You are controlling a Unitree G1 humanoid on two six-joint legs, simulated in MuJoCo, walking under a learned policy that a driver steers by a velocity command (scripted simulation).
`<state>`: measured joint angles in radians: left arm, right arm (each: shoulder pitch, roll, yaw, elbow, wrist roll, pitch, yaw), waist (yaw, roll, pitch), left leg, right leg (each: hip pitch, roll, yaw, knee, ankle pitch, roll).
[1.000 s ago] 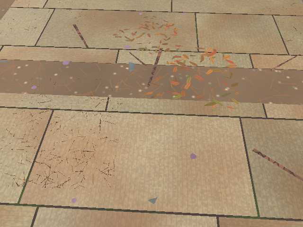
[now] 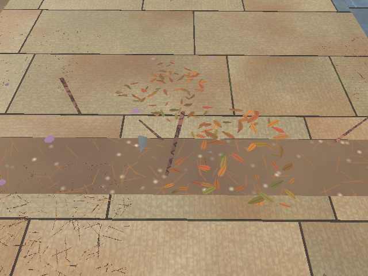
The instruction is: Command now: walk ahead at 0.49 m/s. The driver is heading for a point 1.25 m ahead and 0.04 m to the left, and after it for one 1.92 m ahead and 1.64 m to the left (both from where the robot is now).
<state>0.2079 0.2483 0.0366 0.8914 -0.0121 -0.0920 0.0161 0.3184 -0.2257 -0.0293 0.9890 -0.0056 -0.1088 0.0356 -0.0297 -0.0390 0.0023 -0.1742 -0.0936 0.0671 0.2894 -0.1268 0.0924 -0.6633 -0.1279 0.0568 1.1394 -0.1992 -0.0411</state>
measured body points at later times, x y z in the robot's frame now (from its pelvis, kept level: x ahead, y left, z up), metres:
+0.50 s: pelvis +0.28 -0.08 +0.00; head +0.29 -0.10 +0.45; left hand +0.33 +0.18 -0.12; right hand +0.37 -0.35 -0.14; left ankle +0.29 +0.08 -0.66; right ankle +0.30 -0.16 -0.74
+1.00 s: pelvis +0.55 -0.01 -0.01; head +0.58 +0.00 +0.44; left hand +0.59 +0.25 -0.15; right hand +0.66 -0.28 -0.13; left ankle +0.61 +0.07 -0.74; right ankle +0.47 -0.17 -0.65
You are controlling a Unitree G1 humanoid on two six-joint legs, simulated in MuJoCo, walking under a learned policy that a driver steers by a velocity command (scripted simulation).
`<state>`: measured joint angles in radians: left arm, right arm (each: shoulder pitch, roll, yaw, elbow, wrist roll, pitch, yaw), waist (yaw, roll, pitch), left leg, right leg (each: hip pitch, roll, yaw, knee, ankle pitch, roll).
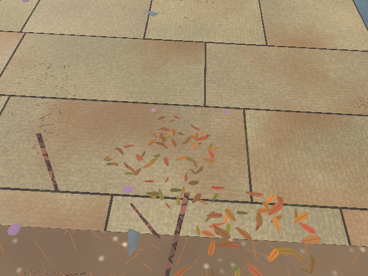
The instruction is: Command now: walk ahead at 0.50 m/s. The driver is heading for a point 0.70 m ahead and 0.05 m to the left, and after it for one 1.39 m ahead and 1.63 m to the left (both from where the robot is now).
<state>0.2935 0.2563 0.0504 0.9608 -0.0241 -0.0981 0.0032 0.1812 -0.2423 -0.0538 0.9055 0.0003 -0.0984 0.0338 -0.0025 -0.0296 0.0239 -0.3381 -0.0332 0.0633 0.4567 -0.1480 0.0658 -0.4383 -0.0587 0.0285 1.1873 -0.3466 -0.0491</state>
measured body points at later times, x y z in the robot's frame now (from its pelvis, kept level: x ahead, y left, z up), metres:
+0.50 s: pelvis +0.28 -0.06 -0.01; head +0.31 -0.07 +0.44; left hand +0.45 +0.19 -0.12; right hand +0.27 -0.32 -0.16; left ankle +0.11 +0.08 -0.66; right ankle +0.37 -0.15 -0.74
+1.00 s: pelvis +0.55 -0.01 -0.02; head +0.59 +0.00 +0.43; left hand +0.51 +0.26 -0.16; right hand +0.78 -0.22 -0.12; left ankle +0.66 +0.09 -0.74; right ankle +0.38 -0.15 -0.72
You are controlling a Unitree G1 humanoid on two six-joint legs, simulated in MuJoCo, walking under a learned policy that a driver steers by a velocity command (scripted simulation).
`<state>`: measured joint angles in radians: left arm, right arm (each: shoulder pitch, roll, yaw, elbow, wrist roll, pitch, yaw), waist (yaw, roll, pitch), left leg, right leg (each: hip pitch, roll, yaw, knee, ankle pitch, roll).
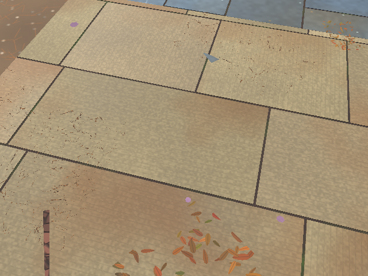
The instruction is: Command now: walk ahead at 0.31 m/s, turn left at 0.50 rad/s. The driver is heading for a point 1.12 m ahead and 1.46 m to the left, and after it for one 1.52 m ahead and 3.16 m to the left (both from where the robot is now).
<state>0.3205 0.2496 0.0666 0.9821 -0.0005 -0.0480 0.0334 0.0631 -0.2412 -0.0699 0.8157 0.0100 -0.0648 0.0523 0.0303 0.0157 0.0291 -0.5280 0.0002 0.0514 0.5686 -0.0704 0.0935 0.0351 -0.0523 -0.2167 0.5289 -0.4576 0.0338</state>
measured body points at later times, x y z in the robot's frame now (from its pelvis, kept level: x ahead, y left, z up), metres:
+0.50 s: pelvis +0.15 -0.01 +0.02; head +0.18 +0.00 +0.47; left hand +0.24 +0.30 -0.08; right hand +0.36 -0.25 -0.08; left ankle +0.13 +0.08 -0.72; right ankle +0.25 -0.12 -0.71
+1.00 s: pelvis +0.16 +0.02 +0.01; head +0.17 +0.06 +0.46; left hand +0.11 +0.34 -0.10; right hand +0.44 -0.13 -0.06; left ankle +0.10 +0.10 -0.72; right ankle +0.24 -0.12 -0.68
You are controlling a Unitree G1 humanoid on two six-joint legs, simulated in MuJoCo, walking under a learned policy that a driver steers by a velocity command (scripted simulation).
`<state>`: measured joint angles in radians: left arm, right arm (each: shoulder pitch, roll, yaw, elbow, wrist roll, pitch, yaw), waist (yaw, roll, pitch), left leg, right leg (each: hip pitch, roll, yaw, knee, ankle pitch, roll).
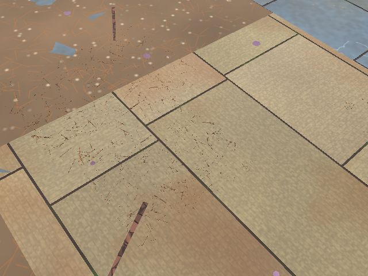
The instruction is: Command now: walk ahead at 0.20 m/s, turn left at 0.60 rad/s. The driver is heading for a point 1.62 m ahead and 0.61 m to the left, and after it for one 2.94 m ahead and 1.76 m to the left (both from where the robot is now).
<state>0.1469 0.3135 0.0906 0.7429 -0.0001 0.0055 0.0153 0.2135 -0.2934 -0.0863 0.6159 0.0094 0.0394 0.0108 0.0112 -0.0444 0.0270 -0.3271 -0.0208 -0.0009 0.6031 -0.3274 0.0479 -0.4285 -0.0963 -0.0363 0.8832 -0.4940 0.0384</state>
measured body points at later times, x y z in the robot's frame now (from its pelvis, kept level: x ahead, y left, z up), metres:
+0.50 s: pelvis +0.18 -0.01 +0.01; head +0.19 -0.01 +0.45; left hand +0.28 +0.29 -0.07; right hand +0.32 -0.27 -0.11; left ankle +0.02 +0.09 -0.66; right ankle +0.23 -0.11 -0.73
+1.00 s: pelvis +0.41 +0.13 +0.00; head +0.44 +0.15 +0.45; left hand +0.33 +0.40 -0.13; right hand +0.67 -0.04 -0.08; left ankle +0.44 +0.23 -0.73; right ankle +0.33 -0.07 -0.64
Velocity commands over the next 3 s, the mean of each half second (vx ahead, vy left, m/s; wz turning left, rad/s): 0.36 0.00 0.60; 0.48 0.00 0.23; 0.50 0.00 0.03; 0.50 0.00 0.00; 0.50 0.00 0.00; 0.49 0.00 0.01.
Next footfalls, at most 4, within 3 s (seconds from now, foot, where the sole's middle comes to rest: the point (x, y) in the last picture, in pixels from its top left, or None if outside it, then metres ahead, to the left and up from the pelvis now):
0.40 right None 0.27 -0.10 -0.77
0.88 left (110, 271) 0.47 0.25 -0.77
1.42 right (148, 180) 0.84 0.14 -0.77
1.98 left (78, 139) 1.04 0.47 -0.77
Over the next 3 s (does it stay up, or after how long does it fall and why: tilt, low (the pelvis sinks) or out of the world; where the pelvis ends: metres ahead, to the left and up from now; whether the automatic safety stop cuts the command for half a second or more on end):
stays up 1.45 0.49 0.01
